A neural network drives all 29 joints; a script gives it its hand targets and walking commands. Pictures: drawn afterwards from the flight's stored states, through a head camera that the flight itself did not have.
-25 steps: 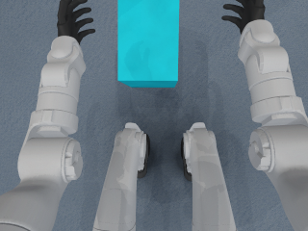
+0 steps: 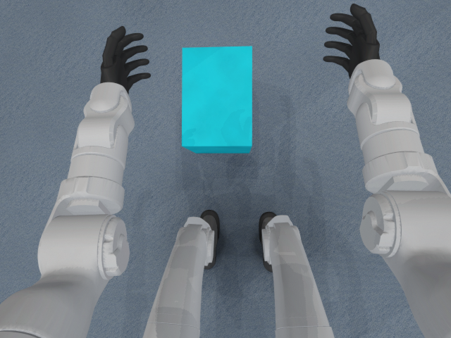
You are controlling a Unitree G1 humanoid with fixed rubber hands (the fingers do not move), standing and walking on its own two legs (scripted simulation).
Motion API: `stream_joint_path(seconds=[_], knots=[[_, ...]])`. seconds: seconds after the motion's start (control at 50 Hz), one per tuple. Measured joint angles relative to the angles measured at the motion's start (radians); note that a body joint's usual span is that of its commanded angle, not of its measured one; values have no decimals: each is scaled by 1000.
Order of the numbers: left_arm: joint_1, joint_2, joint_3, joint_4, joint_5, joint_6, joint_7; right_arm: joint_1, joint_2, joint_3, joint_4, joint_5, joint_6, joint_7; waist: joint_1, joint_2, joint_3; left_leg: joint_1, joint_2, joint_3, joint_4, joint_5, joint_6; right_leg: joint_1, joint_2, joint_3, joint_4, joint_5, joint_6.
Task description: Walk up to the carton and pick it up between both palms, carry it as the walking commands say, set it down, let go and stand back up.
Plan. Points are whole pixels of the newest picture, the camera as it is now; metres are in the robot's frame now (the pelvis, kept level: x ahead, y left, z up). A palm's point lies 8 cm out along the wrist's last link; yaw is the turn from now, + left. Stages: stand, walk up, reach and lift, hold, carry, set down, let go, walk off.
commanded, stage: let go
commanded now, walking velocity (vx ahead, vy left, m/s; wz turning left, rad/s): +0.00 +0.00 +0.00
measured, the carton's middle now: (220, 107) +0.56 +0.05 -0.53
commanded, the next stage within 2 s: stand in 1.30 s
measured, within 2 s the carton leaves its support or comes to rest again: neither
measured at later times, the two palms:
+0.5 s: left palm (51, 185) +0.34 +0.23 +0.00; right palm (416, 167) +0.35 -0.22 -0.01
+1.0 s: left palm (1, 287) +0.23 +0.24 +0.06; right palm out of the picture +0.24 -0.23 +0.04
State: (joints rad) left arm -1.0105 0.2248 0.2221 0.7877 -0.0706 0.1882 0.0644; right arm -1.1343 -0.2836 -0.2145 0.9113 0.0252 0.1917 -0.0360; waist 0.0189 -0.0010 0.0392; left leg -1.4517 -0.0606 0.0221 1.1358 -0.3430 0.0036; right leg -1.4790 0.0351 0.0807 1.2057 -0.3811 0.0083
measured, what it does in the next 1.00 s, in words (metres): rises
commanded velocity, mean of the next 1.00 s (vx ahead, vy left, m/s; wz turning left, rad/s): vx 0.00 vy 0.00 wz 0.00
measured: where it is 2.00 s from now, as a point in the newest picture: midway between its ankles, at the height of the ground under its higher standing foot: (239, 250)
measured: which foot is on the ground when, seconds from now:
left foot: down 0.00-1.00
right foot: down 0.00-1.00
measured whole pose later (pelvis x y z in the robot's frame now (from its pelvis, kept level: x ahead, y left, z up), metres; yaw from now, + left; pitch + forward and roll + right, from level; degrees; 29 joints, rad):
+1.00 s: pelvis +0.07 +0.00 +0.12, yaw -3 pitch -4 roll +2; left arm 0.23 0.20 0.10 0.46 -0.05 0.11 -0.08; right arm 0.18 -0.19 -0.06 0.46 -0.02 0.14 0.04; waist 0.02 0.02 0.08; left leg -0.18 -0.05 0.00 0.55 -0.30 0.01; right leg -0.21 0.03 0.08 0.63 -0.34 0.00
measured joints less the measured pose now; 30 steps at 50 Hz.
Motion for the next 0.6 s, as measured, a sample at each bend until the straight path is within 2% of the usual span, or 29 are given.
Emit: stream_joint_path(seconds=[0.08,0.14,0.22,0.3,0.42,0.6], knots=[[44,-9,1,1,23,-6,-9,62,37,-14,-27,-33,-5,0,0,-2,-9,16,0,0,-20,2,0,15,0,1,-20,2,0],[122,-13,1,-17,24,-7,-17,170,69,-12,-127,-41,-2,-1,0,-2,-12,47,0,0,-30,-5,0,47,-1,1,-31,-4,0],[302,-19,-1,-139,24,3,-32,358,85,29,-282,-43,19,-11,0,-2,-13,133,0,-1,-61,-15,0,133,-2,3,-62,-15,0],[492,-19,-18,-221,24,12,-64,556,89,69,-377,-43,34,-11,0,-2,-14,273,0,-4,-122,-18,2,273,-4,3,-124,-18,0],[692,-26,-36,-238,24,-4,-97,767,95,97,-397,-43,8,1,0,-2,-14,504,0,-9,-221,-17,3,503,-8,3,-221,-18,0],[933,-51,-86,-241,24,-84,-102,1006,95,113,-377,-43,-84,37,0,12,-13,799,5,-15,-376,3,3,796,-10,3,-372,2,-5]])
